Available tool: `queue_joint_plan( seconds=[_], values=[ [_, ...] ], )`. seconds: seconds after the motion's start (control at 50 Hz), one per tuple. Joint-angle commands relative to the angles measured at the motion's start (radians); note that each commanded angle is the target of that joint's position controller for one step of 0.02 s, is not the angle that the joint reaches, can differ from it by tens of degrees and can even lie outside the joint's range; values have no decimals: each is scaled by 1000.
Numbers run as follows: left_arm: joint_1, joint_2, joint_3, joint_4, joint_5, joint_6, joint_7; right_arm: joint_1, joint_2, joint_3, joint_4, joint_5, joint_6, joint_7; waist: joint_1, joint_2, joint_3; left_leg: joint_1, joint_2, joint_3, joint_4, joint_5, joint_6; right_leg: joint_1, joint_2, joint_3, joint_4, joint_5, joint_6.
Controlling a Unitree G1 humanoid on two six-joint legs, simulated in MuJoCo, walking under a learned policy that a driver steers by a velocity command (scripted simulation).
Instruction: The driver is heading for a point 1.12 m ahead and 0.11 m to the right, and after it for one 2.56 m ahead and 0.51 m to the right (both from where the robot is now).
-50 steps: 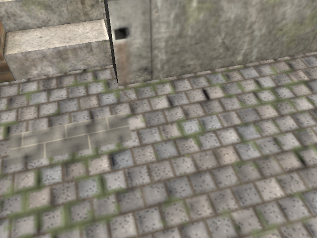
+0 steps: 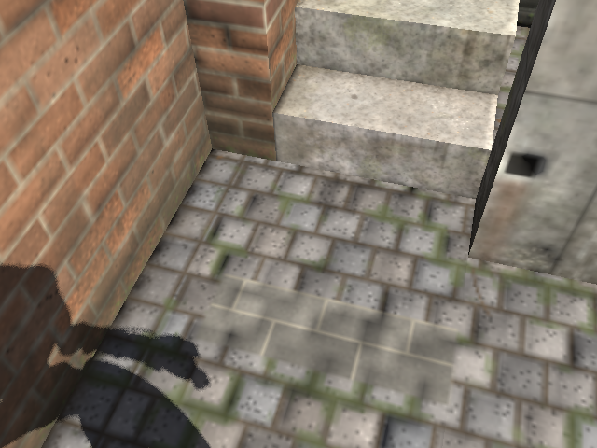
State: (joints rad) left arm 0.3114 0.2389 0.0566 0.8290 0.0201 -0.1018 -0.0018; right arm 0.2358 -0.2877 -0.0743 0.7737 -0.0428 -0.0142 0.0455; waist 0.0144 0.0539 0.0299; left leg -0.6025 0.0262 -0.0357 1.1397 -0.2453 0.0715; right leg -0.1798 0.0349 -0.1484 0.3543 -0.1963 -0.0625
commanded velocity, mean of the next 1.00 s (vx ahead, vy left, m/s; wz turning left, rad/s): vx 0.50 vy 0.00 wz -0.13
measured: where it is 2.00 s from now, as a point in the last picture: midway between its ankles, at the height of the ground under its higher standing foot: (354, 255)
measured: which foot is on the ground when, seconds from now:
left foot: up 0.00-0.26, down 0.28-0.82, up 0.84-1.00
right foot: down 0.00-0.30, up 0.32-0.78, down 0.80-1.00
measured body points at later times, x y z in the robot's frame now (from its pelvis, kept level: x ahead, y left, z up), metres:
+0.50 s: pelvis +0.27 +0.06 +0.00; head +0.29 +0.07 +0.45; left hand +0.31 +0.32 -0.14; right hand +0.34 -0.20 -0.12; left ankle +0.26 +0.12 -0.74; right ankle +0.31 -0.10 -0.66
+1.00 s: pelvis +0.55 +0.00 +0.00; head +0.58 -0.02 +0.44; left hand +0.67 +0.26 -0.13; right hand +0.61 -0.27 -0.13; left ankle +0.57 +0.16 -0.66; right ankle +0.56 -0.05 -0.74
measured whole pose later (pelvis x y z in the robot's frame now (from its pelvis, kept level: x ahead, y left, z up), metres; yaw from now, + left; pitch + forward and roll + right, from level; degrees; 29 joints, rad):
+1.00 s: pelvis +0.55 +0.00 +0.00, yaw -14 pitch +1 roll +0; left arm 0.28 0.26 0.07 0.86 0.00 -0.03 -0.02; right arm 0.17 -0.25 -0.03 0.82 -0.05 -0.06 0.01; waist 0.02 0.03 0.05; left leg -0.54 0.09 -0.03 1.14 -0.30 -0.02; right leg -0.26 0.13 -0.01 0.41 -0.17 -0.13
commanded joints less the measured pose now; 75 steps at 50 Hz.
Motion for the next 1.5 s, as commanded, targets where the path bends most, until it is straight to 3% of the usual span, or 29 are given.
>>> queue_joint_plan(
  seconds=[0.02, 0.2, 0.26, 0.28, 0.3, 0.32, 0.34, 0.36, 0.42, 0.64, 0.72, 0.78, 0.8, 0.82, 0.84, 0.86, 0.9, 0.96, 1.02, 1.14, 1.26, 1.3, 1.32, 1.34, 1.36, 1.38, 1.4, 1.44, 1.5],
  values=[
    [22, 77, 12, -33, -2, -25, -4, -16, -3, 8, -71, -1, 2, 16, -21, -112, 8, -123, 50, -29, -33, 101, -11, 51, -295, 177, -213, 218, -114],
    [159, 141, 14, 61, 2, -8, 1, -272, 13, 38, -129, -4, -16, 20, 36, -129, 58, 71, -12, 119, -531, 146, 19, 141, -281, 34, -162, 401, -81],
    [185, 154, 9, 102, -4, 20, 9, -85, -11, 23, -63, -16, -36, 1, -54, -137, -43, 335, -100, 166, -654, 47, 77, 189, -276, -7, 130, 767, -66],
    [180, 140, 1, 94, -4, 24, 10, 91, -57, 4, -3, -29, -49, -12, -121, -113, -153, 593, -51, 97, -655, 50, 110, 57, -245, -28, 336, 632, -44],
    [160, 63, -23, 20, -25, 17, -1, 252, -175, -29, 14, -50, -56, -31, -171, 64, -324, 945, 260, -316, -697, -118, 209, -291, -151, -58, 706, 200, -1],
    [169, 87, -11, 19, -23, 14, -8, 281, -216, -43, 36, -13, -48, -41, -148, 132, -393, 992, 419, -686, -854, -41, 281, -486, -18, 61, 935, -337, 12],
    [87, 130, 2, 12, -15, 12, -4, 186, -177, -33, 26, -7, -45, -46, -123, 35, -243, 888, 375, -514, -851, 65, 250, -569, -80, 161, 957, -264, -5],
    [39, 104, -7, 8, -17, 3, -11, 126, -105, -16, 30, 2, -53, -45, -100, -14, -141, 748, 324, -351, -862, 162, 216, -549, -110, 180, 900, -187, -11],
    [91, 54, -12, 57, 20, 42, -22, 41, -1, 15, 47, 16, -76, -45, -12, 2, -46, 508, 219, -129, -964, 221, 114, -403, -140, 201, 768, -96, 2],
    [-257, 24, -13, -86, 31, 75, -52, 136, -44, 5, 140, 29, -144, -49, -32, 23, 71, 502, 187, 173, -1022, 388, 49, -441, -102, 101, 347, 308, 9],
    [-281, 45, -6, -104, 34, 73, -63, 177, -59, 2, 162, 20, -113, -71, -29, 23, 67, 664, 217, 225, -895, 634, 34, -429, -66, 42, 266, 147, -44],
    [-136, 78, 12, -67, 29, 68, -53, 181, -113, -7, 160, 1, -77, -78, 33, 49, -49, 709, 227, 256, -563, 979, 30, -228, 42, -7, 239, -86, -115],
    [35, 120, 30, -15, 36, 60, -44, 158, -133, -11, 138, 11, -66, -75, 110, 3, -141, 599, 199, 267, -317, 854, 7, 9, 54, 27, 159, -58, -148],
    [158, 243, 71, -10, 52, 59, -34, 153, -82, 4, 77, 33, -73, -63, 146, -144, -296, 279, 135, 274, 69, 491, -26, 340, -192, 385, 136, -195, -250],
    [108, 305, 85, -29, 20, 69, -33, 156, -57, 5, 34, 41, -81, -41, 82, -307, -388, -64, -100, 128, 394, -311, -70, 513, -400, 929, -33, -70, -399],
    [114, 285, 86, -27, 5, 76, -28, 43, -90, 2, 23, 27, -91, -34, 117, -152, -311, -183, -28, -20, 416, -214, -55, 488, -355, 808, -50, 5, -358],
    [2, 164, 54, -27, -13, 71, -15, 25, -53, 18, 24, 29, -99, -37, 28, -29, -87, -96, 67, -9, 175, -81, -60, 173, -282, 557, -73, 191, -270],
    [-40, 119, 38, -34, -23, 51, -9, 47, -40, 26, 26, -18, -39, -35, -34, -43, -62, 48, 84, 4, 40, -58, -101, -7, -194, 439, -115, 330, -233],
    [-1, 162, 45, -28, -17, 35, -3, -22, -41, 28, 5, -9, -22, -39, -24, -67, -39, 21, 72, 19, -131, 45, -117, -22, -171, 423, -144, 331, -212],
    [130, 150, 52, 0, -23, 22, 0, -283, -25, 38, -61, -8, -24, -27, 79, -117, 4, -47, 36, 20, -523, 342, -113, 75, -126, 410, -125, 151, -123],
    [111, 174, 61, 10, 1, 0, 7, -270, -57, 34, -78, -7, -49, -23, 37, -130, 24, 123, 20, 26, -633, 181, -49, 60, -183, 468, -33, 245, -110],
    [77, 176, 56, 10, 5, -1, 6, -94, -85, 23, -12, -3, -72, -45, -43, -122, -56, 348, -26, 59, -697, 118, -4, 60, -130, 422, 157, 492, -85],
    [64, 135, 37, 12, 6, -11, 14, 38, -125, 6, 22, -22, -85, -63, -109, -52, -160, 559, 40, -9, -668, 151, 49, -20, -87, 396, 379, 572, -57],
    [156, 72, 15, -6, -41, -14, 15, 149, -238, -20, 20, -34, -88, -66, -122, 105, -350, 890, 285, -346, -706, 99, 162, -294, 38, 285, 704, 214, 10],
    [199, 73, 5, 22, -29, -3, 25, 148, -221, -33, 64, -14, -69, -56, -100, 214, -386, 904, 394, -609, -852, -32, 203, -422, 85, 202, 898, -324, 20],
    [121, 110, 7, 22, 2, 6, 35, 52, -138, -12, 52, -11, -64, -52, -72, 66, -210, 752, 351, -555, -887, -131, 176, -495, 22, 248, 967, -238, 7],
    [33, 123, 12, 25, 15, 7, 31, -11, -79, -3, 34, 2, -62, -57, -73, -46, -135, 640, 301, -397, -892, -56, 152, -487, -21, 256, 937, -150, -3],
    [1, 88, 8, 18, 21, 18, 22, -13, -24, 13, 64, 14, -64, -64, -36, 4, -57, 519, 215, -214, -920, 157, 108, -446, -71, 255, 836, -113, 8],
    [8, 48, -2, 41, 28, 36, 14, 22, -19, 13, 95, 21, -82, -58, -9, 17, -53, 469, 189, -121, -936, 306, 135, -415, -79, 209, 752, -91, 31]
  ],
)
